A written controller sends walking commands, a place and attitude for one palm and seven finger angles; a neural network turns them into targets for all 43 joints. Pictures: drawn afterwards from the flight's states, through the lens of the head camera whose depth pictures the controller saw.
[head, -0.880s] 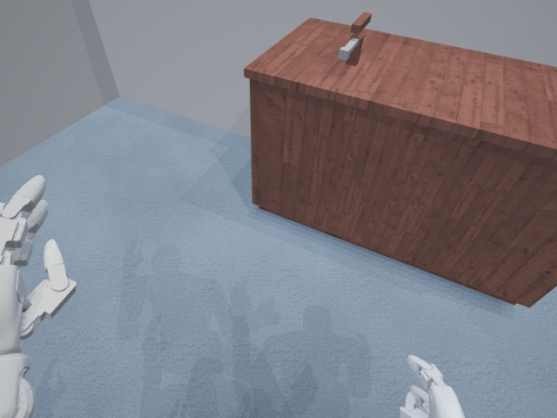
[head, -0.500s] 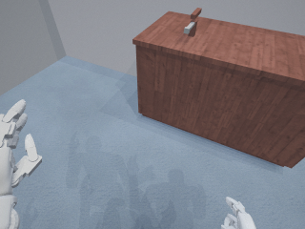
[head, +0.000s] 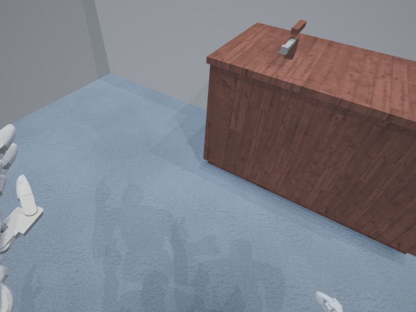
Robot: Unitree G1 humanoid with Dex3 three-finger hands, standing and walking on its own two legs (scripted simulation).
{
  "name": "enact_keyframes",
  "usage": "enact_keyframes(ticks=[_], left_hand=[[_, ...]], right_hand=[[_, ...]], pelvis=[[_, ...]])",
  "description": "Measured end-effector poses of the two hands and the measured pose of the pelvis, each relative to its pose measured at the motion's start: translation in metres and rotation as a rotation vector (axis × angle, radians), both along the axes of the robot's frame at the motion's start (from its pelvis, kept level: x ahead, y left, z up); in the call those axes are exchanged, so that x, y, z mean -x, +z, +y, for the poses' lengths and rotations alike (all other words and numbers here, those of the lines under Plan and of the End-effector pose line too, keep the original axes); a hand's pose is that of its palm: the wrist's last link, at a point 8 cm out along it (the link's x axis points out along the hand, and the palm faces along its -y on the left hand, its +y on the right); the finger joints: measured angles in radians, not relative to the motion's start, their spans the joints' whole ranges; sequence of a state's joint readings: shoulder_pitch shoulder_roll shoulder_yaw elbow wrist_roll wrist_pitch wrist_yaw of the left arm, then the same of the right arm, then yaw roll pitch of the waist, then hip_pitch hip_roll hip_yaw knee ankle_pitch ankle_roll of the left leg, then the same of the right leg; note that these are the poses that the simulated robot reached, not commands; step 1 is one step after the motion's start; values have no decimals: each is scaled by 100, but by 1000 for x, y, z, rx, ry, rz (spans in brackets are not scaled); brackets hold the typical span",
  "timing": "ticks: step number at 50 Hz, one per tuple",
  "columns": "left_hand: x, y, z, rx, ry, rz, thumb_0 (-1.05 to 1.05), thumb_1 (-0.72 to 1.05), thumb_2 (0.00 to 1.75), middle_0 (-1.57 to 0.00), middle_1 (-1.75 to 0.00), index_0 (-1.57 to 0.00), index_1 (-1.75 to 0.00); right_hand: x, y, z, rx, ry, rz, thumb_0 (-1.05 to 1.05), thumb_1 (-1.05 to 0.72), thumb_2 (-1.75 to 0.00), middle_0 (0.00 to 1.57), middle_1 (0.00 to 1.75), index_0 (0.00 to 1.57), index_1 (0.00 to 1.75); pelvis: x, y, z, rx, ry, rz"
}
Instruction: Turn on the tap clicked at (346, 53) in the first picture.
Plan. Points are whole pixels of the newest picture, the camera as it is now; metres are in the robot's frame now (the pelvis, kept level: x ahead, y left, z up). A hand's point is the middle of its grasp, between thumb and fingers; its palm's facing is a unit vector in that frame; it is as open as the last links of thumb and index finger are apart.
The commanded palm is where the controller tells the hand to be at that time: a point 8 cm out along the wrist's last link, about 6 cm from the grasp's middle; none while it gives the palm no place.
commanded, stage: walk to a spot facing it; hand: left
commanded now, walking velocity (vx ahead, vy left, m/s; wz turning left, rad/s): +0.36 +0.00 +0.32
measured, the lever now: (284, 49) +1.05 -0.26 +0.09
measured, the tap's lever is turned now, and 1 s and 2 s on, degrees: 0 0 0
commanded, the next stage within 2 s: turn to face it in 1.02 s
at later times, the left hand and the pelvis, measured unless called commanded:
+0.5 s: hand (89, 159) +0.29 +0.21 +0.19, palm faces +0.55 -0.71 -0.44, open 7.4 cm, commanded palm +0.22 +0.25 +0.20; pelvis +0.13 -0.06 +0.01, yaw +12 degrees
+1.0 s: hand (47, 129) +0.35 +0.30 +0.19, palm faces +0.72 -0.58 -0.39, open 7.5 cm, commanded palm +0.25 +0.30 +0.20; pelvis +0.23 -0.02 +0.00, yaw +27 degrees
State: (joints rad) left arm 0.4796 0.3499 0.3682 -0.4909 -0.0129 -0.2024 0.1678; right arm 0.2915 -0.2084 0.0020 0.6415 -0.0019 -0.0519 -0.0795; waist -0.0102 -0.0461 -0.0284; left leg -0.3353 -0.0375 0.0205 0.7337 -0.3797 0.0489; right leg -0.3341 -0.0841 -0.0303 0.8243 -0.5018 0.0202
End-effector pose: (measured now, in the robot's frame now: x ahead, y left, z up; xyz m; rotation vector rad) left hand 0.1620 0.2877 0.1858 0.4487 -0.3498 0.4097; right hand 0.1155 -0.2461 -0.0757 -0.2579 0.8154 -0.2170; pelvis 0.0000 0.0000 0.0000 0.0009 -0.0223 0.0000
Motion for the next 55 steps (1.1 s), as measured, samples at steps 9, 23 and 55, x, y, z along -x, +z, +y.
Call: enact_keyframes(ticks=[9,23,55], left_hand=[[-35,27,-9,-23,-14,22,2,89,90,-21,-30,-20,-31],[-83,21,-42,-94,144,77,2,88,90,-22,-30,-21,-31],[-113,47,20,-117,376,-13,2,88,90,-22,-30,-21,-31]], right_hand=[[-47,13,42,-119,101,31,1,-91,-90,20,30,21,30],[-180,-16,-17,-82,211,16,1,-91,-90,21,30,21,30],[-365,22,137,-170,575,-32,1,-91,-90,20,30,21,30]], pelvis=[[-36,27,-8,49,62,27],[-116,7,-57,10,193,-13],[-247,17,-21,41,511,-16]])
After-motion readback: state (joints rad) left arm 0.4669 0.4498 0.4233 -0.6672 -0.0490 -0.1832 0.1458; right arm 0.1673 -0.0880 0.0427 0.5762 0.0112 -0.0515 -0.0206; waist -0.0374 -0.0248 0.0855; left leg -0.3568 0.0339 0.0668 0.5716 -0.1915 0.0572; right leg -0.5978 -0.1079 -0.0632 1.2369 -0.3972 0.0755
